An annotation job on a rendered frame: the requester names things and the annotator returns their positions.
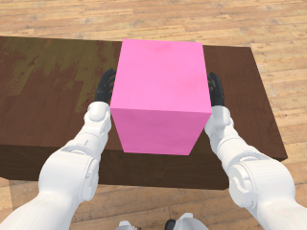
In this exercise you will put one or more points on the robot right shin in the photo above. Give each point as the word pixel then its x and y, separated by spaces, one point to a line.
pixel 186 215

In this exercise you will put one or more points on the right robot forearm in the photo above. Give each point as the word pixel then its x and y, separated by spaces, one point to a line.
pixel 226 142

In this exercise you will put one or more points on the robot shin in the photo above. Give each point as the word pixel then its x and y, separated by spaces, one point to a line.
pixel 186 215
pixel 124 222

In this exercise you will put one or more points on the pedestal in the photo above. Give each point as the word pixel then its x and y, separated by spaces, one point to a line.
pixel 47 85

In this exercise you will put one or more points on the robot right upper arm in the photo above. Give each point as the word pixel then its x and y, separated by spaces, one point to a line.
pixel 266 189

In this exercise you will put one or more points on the robot left upper arm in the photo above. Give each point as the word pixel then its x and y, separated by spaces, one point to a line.
pixel 68 179

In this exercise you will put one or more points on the robot left shin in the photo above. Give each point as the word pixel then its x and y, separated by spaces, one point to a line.
pixel 124 222

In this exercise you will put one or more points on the left robot forearm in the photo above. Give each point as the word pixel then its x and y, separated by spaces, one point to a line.
pixel 92 138

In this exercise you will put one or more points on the carton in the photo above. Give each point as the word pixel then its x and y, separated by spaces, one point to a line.
pixel 160 101

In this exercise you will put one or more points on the robot left hand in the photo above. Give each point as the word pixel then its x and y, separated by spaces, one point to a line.
pixel 103 93

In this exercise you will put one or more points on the robot right hand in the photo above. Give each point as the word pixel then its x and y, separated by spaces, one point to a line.
pixel 216 91

